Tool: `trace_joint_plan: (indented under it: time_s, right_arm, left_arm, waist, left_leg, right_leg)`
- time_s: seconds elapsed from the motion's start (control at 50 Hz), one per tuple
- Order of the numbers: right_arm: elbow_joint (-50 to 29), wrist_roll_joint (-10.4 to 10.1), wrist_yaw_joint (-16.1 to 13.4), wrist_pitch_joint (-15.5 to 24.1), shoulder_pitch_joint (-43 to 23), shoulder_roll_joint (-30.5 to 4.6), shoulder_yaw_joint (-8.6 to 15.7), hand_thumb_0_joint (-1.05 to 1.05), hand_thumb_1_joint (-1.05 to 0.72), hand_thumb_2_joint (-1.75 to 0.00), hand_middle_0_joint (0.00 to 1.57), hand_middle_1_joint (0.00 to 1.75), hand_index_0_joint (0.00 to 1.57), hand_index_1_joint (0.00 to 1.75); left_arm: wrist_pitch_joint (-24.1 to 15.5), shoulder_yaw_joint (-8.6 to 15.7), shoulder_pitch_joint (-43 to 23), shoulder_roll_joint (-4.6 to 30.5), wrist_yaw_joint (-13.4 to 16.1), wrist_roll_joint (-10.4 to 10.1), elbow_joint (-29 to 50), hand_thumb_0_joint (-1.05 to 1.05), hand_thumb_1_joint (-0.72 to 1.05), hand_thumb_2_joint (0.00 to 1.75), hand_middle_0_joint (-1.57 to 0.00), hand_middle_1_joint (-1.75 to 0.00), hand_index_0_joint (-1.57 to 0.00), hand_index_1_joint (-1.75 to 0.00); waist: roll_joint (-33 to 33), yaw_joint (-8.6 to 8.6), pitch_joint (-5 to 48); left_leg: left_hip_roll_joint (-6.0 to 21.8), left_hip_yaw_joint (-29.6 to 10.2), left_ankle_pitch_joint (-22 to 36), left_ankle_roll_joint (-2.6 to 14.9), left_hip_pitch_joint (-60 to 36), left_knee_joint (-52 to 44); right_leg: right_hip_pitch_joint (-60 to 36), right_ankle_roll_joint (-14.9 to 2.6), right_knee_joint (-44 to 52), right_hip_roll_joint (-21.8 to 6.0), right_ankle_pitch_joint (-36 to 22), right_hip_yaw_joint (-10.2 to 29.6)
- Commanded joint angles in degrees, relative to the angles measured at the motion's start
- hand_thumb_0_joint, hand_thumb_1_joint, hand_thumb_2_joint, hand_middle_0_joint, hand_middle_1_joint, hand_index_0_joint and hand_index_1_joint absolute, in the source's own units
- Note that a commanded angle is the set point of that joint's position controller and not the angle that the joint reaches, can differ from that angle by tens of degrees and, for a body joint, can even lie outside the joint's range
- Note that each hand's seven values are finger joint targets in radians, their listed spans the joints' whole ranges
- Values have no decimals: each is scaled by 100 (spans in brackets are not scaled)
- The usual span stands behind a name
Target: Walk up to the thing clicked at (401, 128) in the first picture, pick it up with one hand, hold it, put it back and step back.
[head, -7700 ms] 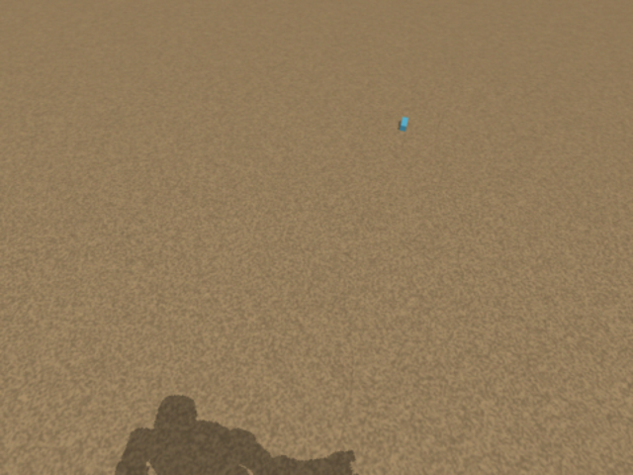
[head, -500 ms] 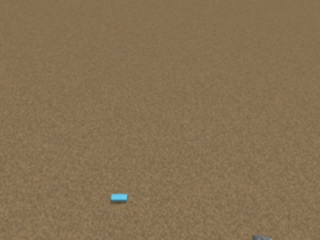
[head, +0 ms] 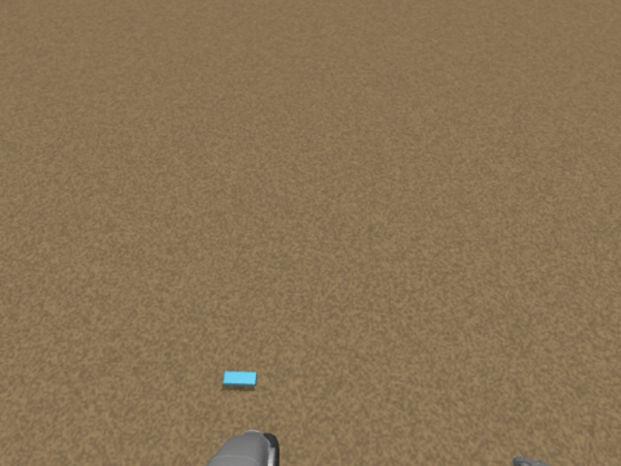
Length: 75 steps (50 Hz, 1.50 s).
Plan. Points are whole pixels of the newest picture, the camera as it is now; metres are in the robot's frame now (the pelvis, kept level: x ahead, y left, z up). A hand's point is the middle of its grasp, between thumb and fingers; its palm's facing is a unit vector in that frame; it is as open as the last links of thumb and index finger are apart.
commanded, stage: walk up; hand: left
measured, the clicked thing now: (240, 378) +0.38 +0.21 -0.74
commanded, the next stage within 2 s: none
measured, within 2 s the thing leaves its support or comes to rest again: neither
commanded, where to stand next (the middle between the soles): -0.02 -0.03 m, yaw -2 degrees
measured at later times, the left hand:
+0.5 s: hand out of the picture +0.04 +0.25 -0.12, palm faces -0.02 -0.87 -0.49, open 7.3 cm
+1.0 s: hand out of the picture -0.02 +0.27 -0.14, palm faces +0.02 -0.93 -0.36, open 7.4 cm
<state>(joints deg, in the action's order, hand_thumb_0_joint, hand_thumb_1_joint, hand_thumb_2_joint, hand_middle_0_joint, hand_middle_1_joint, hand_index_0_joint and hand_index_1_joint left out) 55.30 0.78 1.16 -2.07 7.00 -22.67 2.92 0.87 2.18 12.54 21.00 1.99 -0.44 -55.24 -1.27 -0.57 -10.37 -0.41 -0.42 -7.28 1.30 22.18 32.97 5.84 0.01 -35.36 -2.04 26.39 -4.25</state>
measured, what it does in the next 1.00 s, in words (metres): steps on the spot: right foot, then left foot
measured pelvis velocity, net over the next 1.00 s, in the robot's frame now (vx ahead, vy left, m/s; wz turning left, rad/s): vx -0.06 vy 0.02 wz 0.03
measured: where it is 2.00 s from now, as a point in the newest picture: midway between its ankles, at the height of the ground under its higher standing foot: outside the picture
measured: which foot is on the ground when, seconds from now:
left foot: down 0.00-0.30, up 0.32-0.64, down 0.66-1.00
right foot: down 0.00-0.02, up 0.04-0.26, down 0.28-1.00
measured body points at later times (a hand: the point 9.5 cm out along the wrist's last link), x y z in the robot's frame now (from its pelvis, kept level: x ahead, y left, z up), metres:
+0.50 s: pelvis -0.05 -0.02 +0.00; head +0.02 -0.06 +0.44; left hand +0.05 +0.30 -0.09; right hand +0.06 -0.34 -0.14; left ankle -0.09 +0.15 -0.61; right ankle -0.02 -0.12 -0.72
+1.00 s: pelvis -0.06 +0.02 +0.01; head -0.06 +0.01 +0.46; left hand -0.02 +0.32 -0.11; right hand +0.06 -0.28 -0.11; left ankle -0.09 +0.13 -0.72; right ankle -0.04 -0.12 -0.72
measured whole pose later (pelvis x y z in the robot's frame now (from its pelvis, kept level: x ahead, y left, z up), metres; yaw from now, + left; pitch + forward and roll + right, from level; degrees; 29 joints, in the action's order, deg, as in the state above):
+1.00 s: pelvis -0.06 +0.02 +0.01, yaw +1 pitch -2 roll +0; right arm 53.2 1.0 1.4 -0.1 9.3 -20.7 1.3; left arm -1.4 0.7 15.5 20.0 -0.6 1.3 -56.0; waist -1.2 -1.4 -1.3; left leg -1.1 -1.5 -19.8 0.6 9.9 31.9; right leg 14.4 0.6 -32.9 -1.3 16.6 0.5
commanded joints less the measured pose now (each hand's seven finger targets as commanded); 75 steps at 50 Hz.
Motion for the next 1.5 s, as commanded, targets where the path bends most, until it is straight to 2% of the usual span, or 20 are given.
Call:
trace_joint_plan:
  time_s: [0.0, 0.1, 0.18, 0.24, 0.26, 0.28, 0.3, 0.36, 0.44, 0.52, 0.6, 0.62, 0.66, 0.68, 0.78, 0.86, 0.98, 1.08, 1.46, 1.48]
  right_arm:
    - [-504, -81, -218, 125, 760, -1657, 481, 0, -90, -90, 20, 30, 20, 30]
    - [-1070, 44, -348, -52, -338, -1125, 355, 0, -90, -90, 20, 30, 20, 30]
    - [-1272, 67, -270, -77, -388, -1230, 411, 0, -90, -90, 20, 30, 20, 30]
    - [-1410, -7, -192, -186, -611, -1135, 385, 0, -90, -90, 20, 30, 20, 30]
    - [-1453, -30, -172, -211, -385, -820, 296, 0, -90, -90, 20, 30, 20, 30]
    - [-1550, -68, -194, -231, -519, -735, 306, 0, -90, -90, 20, 30, 20, 30]
    - [-1544, 1, -260, -282, -672, -1006, 412, 0, -90, -90, 20, 30, 20, 30]
    - [-1256, -135, -202, -243, 153, -1008, 437, 0, -90, -90, 20, 30, 20, 30]
    - [-1324, -10, -261, -202, 120, -1127, 389, 0, -90, -90, 20, 30, 20, 30]
    - [-1220, -24, -98, 139, -62, -1033, 293, 0, -90, -90, 20, 30, 20, 30]
    - [-775, 80, -63, 273, 544, -880, 277, 0, -90, -90, 20, 30, 20, 30]
    - [-715, 102, -82, 283, 647, -845, 283, 0, -90, -90, 20, 30, 20, 30]
    - [-875, 196, -86, 276, 389, -1498, 323, 0, -90, -90, 20, 30, 20, 30]
    - [-948, 117, -61, 269, 133, -1617, 341, 0, -90, -90, 20, 30, 20, 30]
    - [-900, 32, -32, 250, -158, -1133, 167, 0, -90, -90, 20, 30, 20, 30]
    - [-713, -7, -57, 190, 167, -909, 149, 0, -90, -90, 20, 30, 20, 30]
    - [-540, 13, -33, 429, -16, -1147, 154, 0, -90, -90, 20, 30, 20, 30]
    - [-371, -30, -107, 413, 24, -1024, 143, 0, -90, -90, 20, 30, 20, 30]
    - [13, -26, -85, 288, -277, -1022, 189, 0, -90, -90, 20, 30, 20, 30]
    - [48, -113, -128, 165, -574, -1147, 206, 0, -90, -90, 20, 30, 20, 30]
  left_arm:
    - [40, 273, 233, 945, 143, -257, 654, 0, 90, 90, -20, -30, -20, -30]
    - [135, 285, 271, 1094, 130, -177, 604, 0, 90, 90, -20, -30, -20, -30]
    - [98, 387, 456, 1036, 70, -52, 697, 0, 90, 90, -20, -30, -20, -30]
    - [0, 494, 706, 1159, 19, 160, 674, 0, 90, 90, -20, -30, -20, -30]
    - [-54, 587, 486, 1513, 19, 274, 855, 0, 90, 90, -20, -30, -20, -30]
    - [-67, 740, 124, 2274, 7, 289, 1113, 0, 90, 90, -20, -30, -20, -30]
    - [-117, 741, -103, 2433, 23, 344, 1290, 0, 90, 90, -20, -30, -20, -30]
    - [-106, 619, -825, 1607, 102, 246, 1380, 0, 90, 90, -20, -30, -20, -30]
    - [-164, 590, -73, 1338, 213, 217, 1406, 0, 90, 90, -20, -30, -20, -30]
    - [-273, 662, 510, 1419, -1, 356, 1340, 0, 90, 90, -20, -30, -20, -30]
    - [-114, 647, 258, 1660, -169, 228, 1301, 0, 90, 90, -20, -30, -20, -30]
    - [-112, 525, 193, 1479, -169, 190, 1312, 0, 90, 90, -20, -30, -20, -30]
    - [-190, 342, -234, 989, -141, 37, 1329, 0, 90, 90, -20, -30, -20, -30]
    - [-201, 477, -438, 1378, -63, 82, 1161, 0, 90, 90, -20, -30, -20, -30]
    - [-418, 342, 390, 1130, -124, 104, 564, 0, 90, 90, -20, -30, -20, -30]
    - [-447, 362, -58, 1669, -148, 197, 520, 0, 90, 90, -20, -30, -20, -30]
    - [-477, 156, -246, 1134, -193, 86, 288, 0, 90, 90, -20, -30, -20, -30]
    - [-536, 135, -305, 1265, -102, 24, 130, 0, 90, 90, -20, -30, -20, -30]
    - [-392, 55, -988, 1287, -57, 81, -138, 0, 90, 90, -20, -30, -20, -30]
    - [-278, 192, -1271, 1531, -7, -42, -69, 0, 90, 90, -20, -30, -20, -30]
  waist:
    - [-1152, 386, 2723]
    - [-646, 14, 1519]
    - [-750, -17, 1743]
    - [-434, -258, 1642]
    - [766, -182, 1296]
    - [1973, -277, 1033]
    - [1665, -339, 834]
    - [674, 286, 913]
    - [646, -226, 1496]
    - [1516, -615, 1841]
    - [1153, -137, 1096]
    - [775, 26, 1022]
    - [-1016, 145, 822]
    - [-866, 257, 514]
    - [-897, -159, 833]
    - [506, 128, 539]
    - [55, 1, 779]
    - [-120, 59, 1390]
    - [196, 92, 1255]
    - [329, -16, 539]
  left_leg:
    - [2046, -2060, 6604, 1734, -3075, -382]
    - [1484, -901, 3568, 1334, -1201, -400]
    - [1598, -1069, 2867, 1243, -1017, -115]
    - [1245, -912, 782, 707, 189, 518]
    - [522, -535, -670, 332, 1050, 1305]
    - [-646, -303, -2970, -40, 1168, 2862]
    - [-582, -1236, -3164, -65, 767, 4046]
    - [-785, -1264, -2046, -218, 1120, 4860]
    - [-680, -1178, -2043, -402, 1551, 4751]
    - [-275, -393, -2249, -389, 1188, 1568]
    - [-332, 304, -1533, -96, -1074, -883]
    - [-275, 196, -879, 13, -1717, -1247]
    - [1495, -2579, -2168, 741, -1128, -1770]
    - [1902, -2614, -2118, 1236, -37, -1773]
    - [784, -853, -714, 459, -546, -701]
    - [48, -285, -2291, 77, -489, 121]
    - [1021, -1386, -1345, 480, -1092, -1501]
    - [614, -397, 1482, 89, -1571, -885]
    - [575, -215, 210, 150, -1481, -1113]
    - [599, -317, 1833, 117, -1257, -699]
  right_leg:
    - [1501, 23, -3726, 833, 1309, 701]
    - [1665, 8, -3259, 211, 704, 1059]
    - [1101, 34, -1513, 99, 195, 626]
    - [216, -184, 134, 100, -1191, 533]
    - [338, -521, 1024, -697, -1097, 1913]
    - [1457, -1469, 1834, -2389, -2065, 3892]
    - [2166, -1997, 1799, -2645, -2480, 4367]
    - [1349, -1231, 815, -1364, -3643, 1938]
    - [-409, -1254, 298, -1425, -4645, 1824]
    - [-1384, -1286, 1033, -1048, -252, 1861]
    - [704, -949, 821, -957, -483, 1438]
    - [1225, -654, 513, -842, -865, 1268]
    - [2162, -33, -487, 151, -148, 495]
    - [1406, -64, -1312, 66, 620, 664]
    - [383, -175, 884, 222, -937, 399]
    - [1110, -950, 1856, -1174, 741, 2580]
    - [1025, -145, 803, -14, -1255, 889]
    - [145, -299, 755, -406, -3605, 1057]
    - [40, -357, 851, -422, -3139, 1217]
    - [567, -295, 583, -545, -4838, 1295]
